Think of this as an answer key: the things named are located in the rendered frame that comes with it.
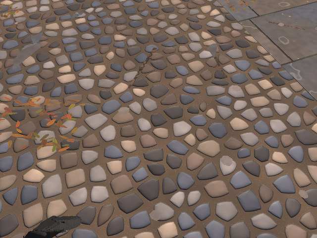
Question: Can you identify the robot left hand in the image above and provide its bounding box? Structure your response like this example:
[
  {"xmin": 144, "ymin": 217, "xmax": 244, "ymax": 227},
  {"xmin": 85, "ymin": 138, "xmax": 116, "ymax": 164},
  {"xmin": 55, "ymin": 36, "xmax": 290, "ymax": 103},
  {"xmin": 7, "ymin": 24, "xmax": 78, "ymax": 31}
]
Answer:
[{"xmin": 23, "ymin": 215, "xmax": 82, "ymax": 238}]

